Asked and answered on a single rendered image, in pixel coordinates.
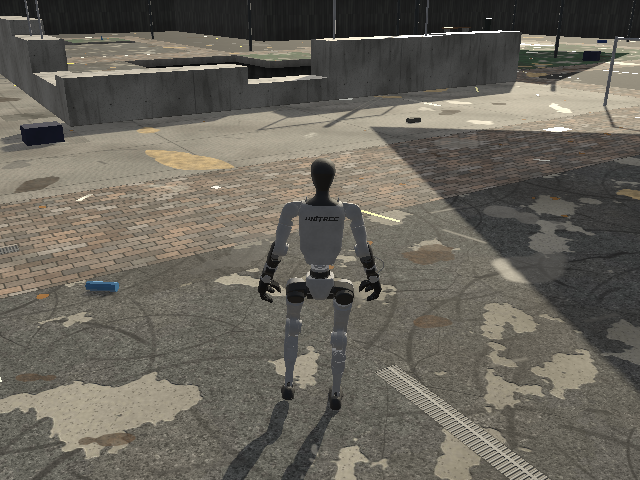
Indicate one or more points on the right robot forearm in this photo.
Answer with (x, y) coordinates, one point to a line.
(369, 266)

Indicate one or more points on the left robot hand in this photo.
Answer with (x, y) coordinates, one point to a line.
(263, 287)

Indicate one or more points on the right robot hand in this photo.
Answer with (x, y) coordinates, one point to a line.
(370, 286)

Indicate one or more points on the left robot forearm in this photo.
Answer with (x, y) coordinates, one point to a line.
(270, 266)

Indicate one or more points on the robot left thigh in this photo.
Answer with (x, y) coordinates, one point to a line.
(295, 294)

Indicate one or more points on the humanoid robot head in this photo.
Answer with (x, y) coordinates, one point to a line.
(322, 173)

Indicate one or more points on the robot left upper arm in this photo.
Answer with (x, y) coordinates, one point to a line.
(289, 211)

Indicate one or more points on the robot right upper arm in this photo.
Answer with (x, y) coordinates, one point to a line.
(353, 212)

